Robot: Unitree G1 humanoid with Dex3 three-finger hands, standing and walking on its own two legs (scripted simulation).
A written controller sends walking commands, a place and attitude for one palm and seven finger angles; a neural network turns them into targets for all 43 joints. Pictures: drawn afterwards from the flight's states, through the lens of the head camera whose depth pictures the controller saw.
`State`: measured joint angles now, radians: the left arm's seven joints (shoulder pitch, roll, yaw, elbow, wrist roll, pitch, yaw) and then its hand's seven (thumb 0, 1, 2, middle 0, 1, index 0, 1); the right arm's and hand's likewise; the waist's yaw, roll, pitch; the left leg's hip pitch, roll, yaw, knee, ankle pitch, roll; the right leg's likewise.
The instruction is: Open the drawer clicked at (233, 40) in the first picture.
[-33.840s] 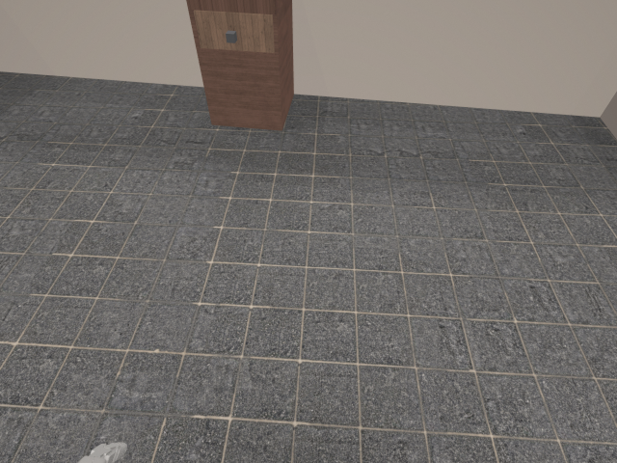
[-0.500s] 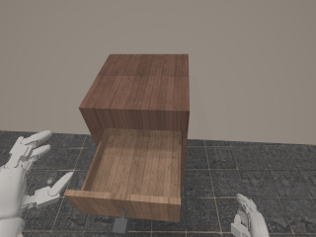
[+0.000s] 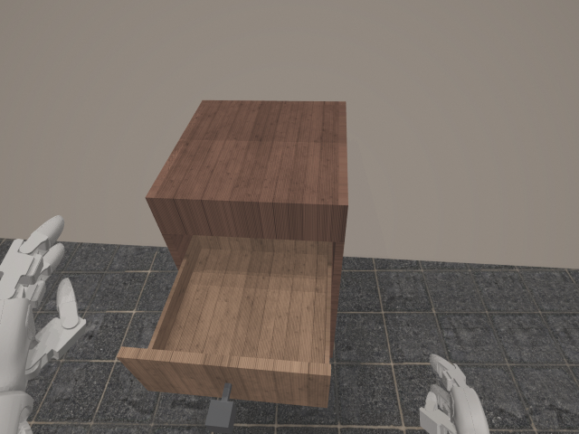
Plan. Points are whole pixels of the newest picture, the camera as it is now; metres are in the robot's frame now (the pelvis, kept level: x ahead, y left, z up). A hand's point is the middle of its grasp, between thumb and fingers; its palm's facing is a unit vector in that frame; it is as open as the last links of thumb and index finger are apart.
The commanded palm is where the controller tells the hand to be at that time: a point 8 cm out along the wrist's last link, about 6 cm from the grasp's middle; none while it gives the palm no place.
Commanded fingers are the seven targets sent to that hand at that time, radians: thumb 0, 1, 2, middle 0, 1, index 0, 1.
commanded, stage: step back with the hand held close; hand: left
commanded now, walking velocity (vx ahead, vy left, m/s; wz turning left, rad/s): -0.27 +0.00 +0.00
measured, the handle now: (224, 405) +0.23 +0.17 -0.23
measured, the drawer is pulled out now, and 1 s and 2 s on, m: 0.30 0.30 0.30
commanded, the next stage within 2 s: stop stepping back and stand still in 1.54 s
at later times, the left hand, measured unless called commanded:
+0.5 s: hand (33, 365) +0.14 +0.26 +0.16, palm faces +0.32 -0.79 -0.53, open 7.4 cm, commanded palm +0.07 +0.30 +0.18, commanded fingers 0.00 0.90 0.90 -0.20 -0.30 -0.20 -0.30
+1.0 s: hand (3, 407) +0.10 +0.26 +0.16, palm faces +0.35 -0.79 -0.50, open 7.4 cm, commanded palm +0.02 +0.30 +0.18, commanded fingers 0.00 0.90 0.90 -0.20 -0.30 -0.20 -0.30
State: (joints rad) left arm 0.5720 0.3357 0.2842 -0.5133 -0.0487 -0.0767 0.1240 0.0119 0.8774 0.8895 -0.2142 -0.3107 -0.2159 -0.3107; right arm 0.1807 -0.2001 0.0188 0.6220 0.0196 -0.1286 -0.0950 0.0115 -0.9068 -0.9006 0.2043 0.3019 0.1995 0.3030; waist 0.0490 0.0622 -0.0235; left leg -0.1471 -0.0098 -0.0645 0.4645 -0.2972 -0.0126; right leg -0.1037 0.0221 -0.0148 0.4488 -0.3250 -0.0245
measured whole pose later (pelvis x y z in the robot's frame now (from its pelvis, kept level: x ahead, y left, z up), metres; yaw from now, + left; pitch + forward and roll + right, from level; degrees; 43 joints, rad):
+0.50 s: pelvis -0.05 +0.01 +0.00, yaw +2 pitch +3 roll -1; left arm 0.67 0.43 0.39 -0.64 -0.06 -0.17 0.13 0.01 0.89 0.90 -0.22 -0.30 -0.22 -0.30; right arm 0.11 -0.20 -0.01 0.57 0.03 -0.01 -0.10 0.01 -0.91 -0.90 0.20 0.30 0.20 0.30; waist -0.01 0.02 0.03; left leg -0.35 -0.03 -0.09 0.53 -0.23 0.00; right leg -0.29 0.01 -0.05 0.49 -0.26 -0.01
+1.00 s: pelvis -0.10 +0.01 -0.01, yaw +1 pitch +5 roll -1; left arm 0.62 0.46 0.43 -0.66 -0.05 -0.22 0.16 0.01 0.89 0.90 -0.21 -0.30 -0.21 -0.30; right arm 0.15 -0.18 0.02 0.58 0.02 -0.08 -0.08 0.01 -0.91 -0.90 0.21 0.30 0.20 0.30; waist 0.00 -0.02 0.01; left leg -0.50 -0.02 -0.08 0.60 -0.18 0.00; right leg -0.37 0.04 0.01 0.59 -0.33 -0.01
